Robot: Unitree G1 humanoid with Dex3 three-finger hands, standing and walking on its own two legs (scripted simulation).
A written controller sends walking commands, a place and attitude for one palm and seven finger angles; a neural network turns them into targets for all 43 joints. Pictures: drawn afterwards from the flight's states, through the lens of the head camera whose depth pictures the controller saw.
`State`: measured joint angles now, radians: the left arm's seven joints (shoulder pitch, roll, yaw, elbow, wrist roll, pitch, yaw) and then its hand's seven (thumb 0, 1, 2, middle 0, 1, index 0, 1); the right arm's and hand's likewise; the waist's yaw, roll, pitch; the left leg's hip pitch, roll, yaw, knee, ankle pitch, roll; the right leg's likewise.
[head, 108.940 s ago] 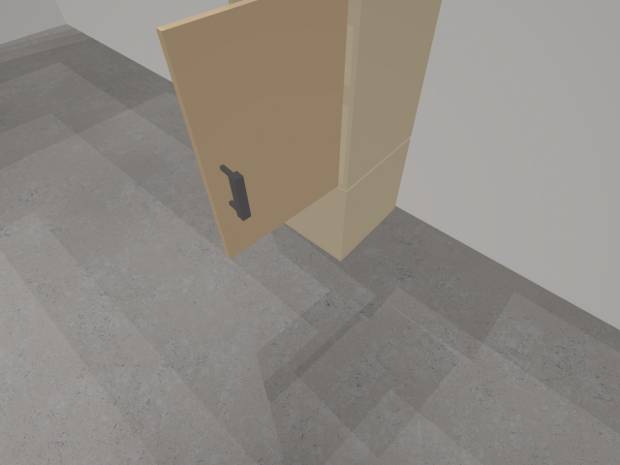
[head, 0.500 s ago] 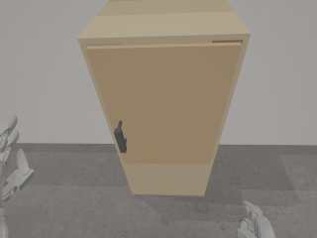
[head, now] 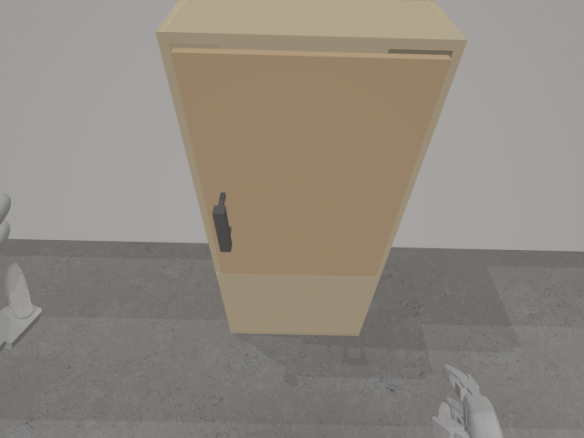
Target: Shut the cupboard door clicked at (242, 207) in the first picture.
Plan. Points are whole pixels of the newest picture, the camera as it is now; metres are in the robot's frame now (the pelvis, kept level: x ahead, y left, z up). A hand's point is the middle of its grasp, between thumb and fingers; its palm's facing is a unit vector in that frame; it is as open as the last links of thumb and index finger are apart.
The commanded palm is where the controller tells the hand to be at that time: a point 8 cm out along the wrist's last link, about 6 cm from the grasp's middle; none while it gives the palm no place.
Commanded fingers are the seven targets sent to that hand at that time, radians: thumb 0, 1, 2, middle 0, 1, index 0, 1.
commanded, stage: step back with the hand held close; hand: left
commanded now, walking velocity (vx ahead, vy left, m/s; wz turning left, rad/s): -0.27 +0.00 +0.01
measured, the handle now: (224, 222) +0.55 +0.18 -0.10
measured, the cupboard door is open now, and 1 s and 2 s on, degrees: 0 0 0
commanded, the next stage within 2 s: stop stepping back and stand still in 0.66 s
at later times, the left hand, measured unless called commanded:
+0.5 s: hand out of the picture +0.14 +0.29 +0.18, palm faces +0.48 -0.75 -0.44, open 7.4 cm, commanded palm +0.07 +0.32 +0.18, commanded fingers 0.00 0.90 0.90 -0.20 -0.30 -0.20 -0.30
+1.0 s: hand out of the picture +0.02 +0.29 +0.19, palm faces +0.56 -0.76 -0.32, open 7.4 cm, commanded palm -0.01 +0.30 +0.18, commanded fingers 0.00 0.90 0.90 -0.20 -0.30 -0.20 -0.30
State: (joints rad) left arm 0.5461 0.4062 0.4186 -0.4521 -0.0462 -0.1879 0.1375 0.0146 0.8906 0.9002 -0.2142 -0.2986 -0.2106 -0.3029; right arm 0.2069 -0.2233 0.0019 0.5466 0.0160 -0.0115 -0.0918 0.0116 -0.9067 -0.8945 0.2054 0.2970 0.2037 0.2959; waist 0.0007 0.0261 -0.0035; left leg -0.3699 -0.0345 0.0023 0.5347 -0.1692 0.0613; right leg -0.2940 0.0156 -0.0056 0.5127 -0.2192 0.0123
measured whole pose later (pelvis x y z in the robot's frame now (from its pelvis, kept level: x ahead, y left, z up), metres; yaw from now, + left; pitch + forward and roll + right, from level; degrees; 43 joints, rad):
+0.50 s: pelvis -0.06 +0.01 +0.00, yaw +2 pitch +2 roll -5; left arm 0.53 0.46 0.49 -0.53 -0.04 -0.25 0.16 0.02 0.89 0.90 -0.22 -0.30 -0.21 -0.30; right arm 0.24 -0.18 -0.01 0.63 -0.02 -0.09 -0.07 0.01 -0.91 -0.89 0.20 0.30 0.20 0.30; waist -0.02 0.02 -0.03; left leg -0.49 0.02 -0.04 0.55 -0.11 0.06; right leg -0.32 0.10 0.01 0.83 -0.39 0.01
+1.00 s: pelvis -0.16 +0.00 -0.02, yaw +0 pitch -2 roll -3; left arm 0.48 0.42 0.47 -0.40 -0.07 -0.22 0.16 0.01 0.88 0.90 -0.22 -0.30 -0.22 -0.30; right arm 0.37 -0.27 -0.03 0.70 0.02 -0.04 -0.11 0.01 -0.91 -0.89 0.20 0.30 0.20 0.30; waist -0.01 0.02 -0.16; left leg -0.41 -0.01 -0.04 0.74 -0.34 0.03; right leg -0.06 0.02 -0.04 0.57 -0.48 0.02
